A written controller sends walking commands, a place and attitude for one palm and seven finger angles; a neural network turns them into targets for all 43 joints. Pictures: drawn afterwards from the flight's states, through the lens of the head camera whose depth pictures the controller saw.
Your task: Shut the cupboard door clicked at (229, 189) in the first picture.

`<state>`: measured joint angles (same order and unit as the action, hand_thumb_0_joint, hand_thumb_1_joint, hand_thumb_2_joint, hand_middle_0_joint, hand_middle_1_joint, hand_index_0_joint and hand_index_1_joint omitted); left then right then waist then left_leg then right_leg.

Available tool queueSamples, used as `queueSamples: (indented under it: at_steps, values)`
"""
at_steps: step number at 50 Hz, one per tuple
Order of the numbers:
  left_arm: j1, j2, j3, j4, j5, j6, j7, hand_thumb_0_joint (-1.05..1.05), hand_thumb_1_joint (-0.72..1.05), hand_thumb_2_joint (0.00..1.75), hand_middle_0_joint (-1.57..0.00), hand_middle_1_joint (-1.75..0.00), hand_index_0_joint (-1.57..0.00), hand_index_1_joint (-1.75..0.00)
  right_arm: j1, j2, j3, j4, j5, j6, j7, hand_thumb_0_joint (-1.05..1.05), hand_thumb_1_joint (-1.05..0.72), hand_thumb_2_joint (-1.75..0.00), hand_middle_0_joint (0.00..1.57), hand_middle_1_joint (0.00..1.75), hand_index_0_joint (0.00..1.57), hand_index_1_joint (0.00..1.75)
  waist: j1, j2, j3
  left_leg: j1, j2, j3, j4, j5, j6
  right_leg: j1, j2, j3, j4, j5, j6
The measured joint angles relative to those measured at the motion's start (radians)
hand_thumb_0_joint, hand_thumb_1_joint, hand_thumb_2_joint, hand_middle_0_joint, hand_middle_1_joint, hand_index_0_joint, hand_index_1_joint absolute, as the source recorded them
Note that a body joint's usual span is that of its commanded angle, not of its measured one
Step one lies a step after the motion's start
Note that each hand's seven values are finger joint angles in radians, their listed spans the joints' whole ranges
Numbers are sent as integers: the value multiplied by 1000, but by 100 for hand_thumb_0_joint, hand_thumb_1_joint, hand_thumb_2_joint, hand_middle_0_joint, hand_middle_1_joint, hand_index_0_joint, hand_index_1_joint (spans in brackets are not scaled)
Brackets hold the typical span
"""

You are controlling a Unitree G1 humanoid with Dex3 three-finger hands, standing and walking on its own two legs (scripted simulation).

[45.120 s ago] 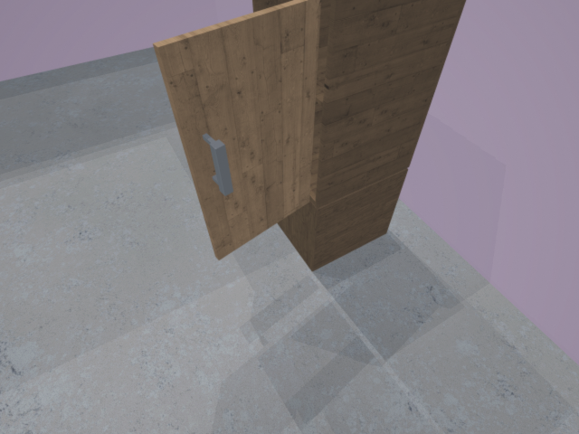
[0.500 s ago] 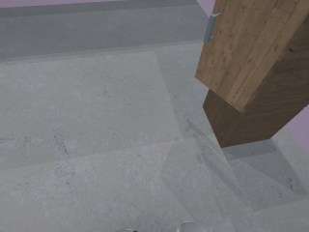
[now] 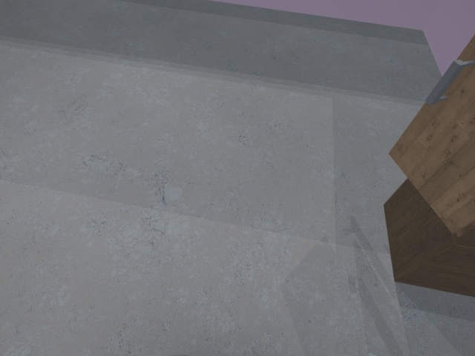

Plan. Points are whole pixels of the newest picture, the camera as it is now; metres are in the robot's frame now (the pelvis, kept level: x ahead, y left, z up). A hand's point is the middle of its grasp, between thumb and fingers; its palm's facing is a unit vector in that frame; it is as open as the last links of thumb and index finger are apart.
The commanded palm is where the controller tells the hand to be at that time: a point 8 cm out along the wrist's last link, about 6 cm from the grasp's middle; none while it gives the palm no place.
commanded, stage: walk to a spot facing it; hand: left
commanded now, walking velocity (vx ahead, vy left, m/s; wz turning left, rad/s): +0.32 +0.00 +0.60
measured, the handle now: (449, 82) +0.80 -0.54 +0.02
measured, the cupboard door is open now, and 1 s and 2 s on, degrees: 28 28 28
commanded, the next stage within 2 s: turn to face it in 0.90 s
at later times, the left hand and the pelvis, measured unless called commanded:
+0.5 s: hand (143, 331) +0.17 +0.18 -0.13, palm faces +0.24 -0.93 -0.27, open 7.4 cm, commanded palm none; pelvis +0.14 -0.03 +0.01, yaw +14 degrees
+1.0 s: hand (111, 306) +0.22 +0.26 -0.17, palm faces +0.56 -0.80 -0.22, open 7.4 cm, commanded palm none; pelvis +0.31 +0.07 +0.01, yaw +32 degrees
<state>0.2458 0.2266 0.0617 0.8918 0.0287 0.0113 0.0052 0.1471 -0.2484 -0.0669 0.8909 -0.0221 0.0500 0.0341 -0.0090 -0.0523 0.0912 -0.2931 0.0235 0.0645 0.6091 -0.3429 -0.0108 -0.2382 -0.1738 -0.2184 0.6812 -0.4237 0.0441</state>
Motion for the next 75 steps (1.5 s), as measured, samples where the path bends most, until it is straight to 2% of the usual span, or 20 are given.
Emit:
queueSamples:
  at_steps: [3,7,15,18,21,23,25,29,34,38,41,43,45,48,55,60,64,66,70,75]
  values:
    - [9,29,12,26,2,32,-7,0,90,90,-20,-30,-20,-30,9,23,13,-4,-10,-33,-6,0,-91,-90,20,30,20,30,13,-27,-5,-8,-17,-2,43,-2,24,-116,25,104,268,-119,-1]
    - [-2,41,20,38,4,35,-23,1,90,90,-20,-30,-20,-30,72,44,29,2,-13,-54,-24,0,-91,-90,20,30,20,30,1,-5,-19,48,-22,-41,-44,8,22,-236,63,157,401,-16,1]
    - [-55,25,11,-13,-3,2,-44,1,91,90,-19,-30,-20,-30,177,51,29,82,-12,-49,-26,0,-91,-90,21,30,20,30,-20,56,-23,158,-27,-120,-147,6,7,-251,86,176,81,122,18]
    - [-51,23,7,-32,-1,-25,-48,1,90,90,-19,-30,-20,-30,208,47,22,105,-7,-40,-24,0,-90,-90,21,30,20,30,-24,67,-38,150,-29,-149,-58,-78,4,-167,110,157,-72,153,9]
    - [-54,-5,-1,-34,4,-52,-29,0,90,90,-19,-30,-20,-30,189,29,6,127,0,-21,-23,0,-91,-90,21,30,20,30,-19,97,-24,8,-38,-153,327,-181,40,-150,108,107,-20,148,-55]
    - [-34,-25,-5,-26,4,-54,-17,0,90,90,-20,-30,-20,-30,163,21,-1,127,-5,-19,-20,0,-91,-90,20,30,20,30,-16,93,-25,-97,-36,-113,530,-118,44,-109,96,83,-54,139,-66]
    - [-7,-41,-7,-5,4,-54,-9,0,90,90,-20,-30,-20,-30,134,16,-7,115,-8,-23,-13,1,-91,-90,20,30,20,30,-19,84,-31,-178,-14,-77,617,-34,38,-58,89,59,-120,151,-65]
    - [45,-66,-11,41,4,-63,-3,0,90,90,-20,-30,-20,-30,88,18,-12,81,-6,-28,-2,0,-91,-90,20,30,19,30,-26,63,-42,-268,32,-46,572,62,16,44,80,-7,-242,160,-60]
    - [94,-77,-13,79,5,-78,-1,0,91,90,-20,-30,-20,-30,16,24,-8,55,-7,-22,10,0,-91,-90,20,30,19,30,0,45,-19,-306,63,-11,390,98,9,148,77,-96,-309,127,-41]
    - [132,-73,-13,103,7,-78,-2,0,91,90,-20,-30,-20,-30,-55,27,4,30,-8,-27,20,0,-91,-90,20,30,19,30,34,32,17,-272,59,32,193,78,29,211,63,-151,-293,65,-10]
    - [168,-62,-9,121,4,-70,-6,0,90,90,-20,-30,-20,-30,-95,30,14,0,-10,-46,22,0,-91,-90,20,30,19,30,51,12,34,-198,19,70,59,60,63,229,16,-172,-191,-21,24]
    - [191,-59,-7,133,-4,-52,-16,0,90,90,-20,-30,-20,-30,-101,19,18,-30,-14,-73,18,0,-91,-90,20,30,19,30,39,28,25,-167,7,65,26,168,95,149,-15,-122,71,-84,23]
    - [154,-34,-5,136,-8,-18,-21,1,90,90,-20,-30,-20,-30,-98,26,23,-36,-7,-90,1,0,-91,-90,20,30,19,30,35,16,39,-162,-16,59,94,114,99,12,1,31,385,-100,10]
    - [76,-6,12,105,-4,-8,-13,1,90,90,-20,-30,-20,-30,-57,37,37,-22,-5,-92,-20,0,-91,-90,20,30,20,30,35,10,34,-98,-41,38,43,69,87,-161,28,130,568,-30,4]
    - [-74,6,12,9,-1,-22,-7,1,91,90,-19,-30,-20,-30,58,68,47,65,-3,-86,-50,0,-92,-90,20,30,20,30,10,32,0,67,-59,-17,-140,99,79,-322,44,202,342,134,11]
    - [-100,-11,-8,12,-5,-9,-4,0,91,90,-19,-30,-20,-30,117,83,47,120,-5,-75,-53,0,-92,-90,20,30,20,30,0,35,-25,166,-45,5,-173,50,51,-259,85,194,93,223,-11]
    - [-68,-35,-15,18,-4,0,-16,0,91,90,-19,-30,-20,-30,137,79,41,138,-3,-53,-56,0,-91,-90,20,30,20,30,1,49,-30,191,-17,60,-77,-61,19,-151,132,170,-45,256,-37]
    - [-59,-56,-19,29,0,-10,-18,0,91,90,-19,-30,-20,-30,118,65,29,143,4,-40,-55,0,-91,-90,20,30,20,30,3,84,-15,130,14,54,90,-150,9,-149,172,174,-34,164,-74]
    - [-52,-81,-21,40,-8,-7,0,0,91,90,-20,-30,-20,-30,64,54,22,125,12,-17,-60,0,-91,-90,20,30,20,30,-5,88,29,-55,-8,-23,453,-190,-14,-125,200,187,-95,200,-104]
    - [-28,-61,-4,49,-7,5,10,0,92,90,-20,-30,-20,-30,23,50,18,89,8,-7,-56,0,-91,-90,20,30,20,30,11,57,16,-166,12,-55,467,-83,-37,-89,221,226,-221,259,-105]
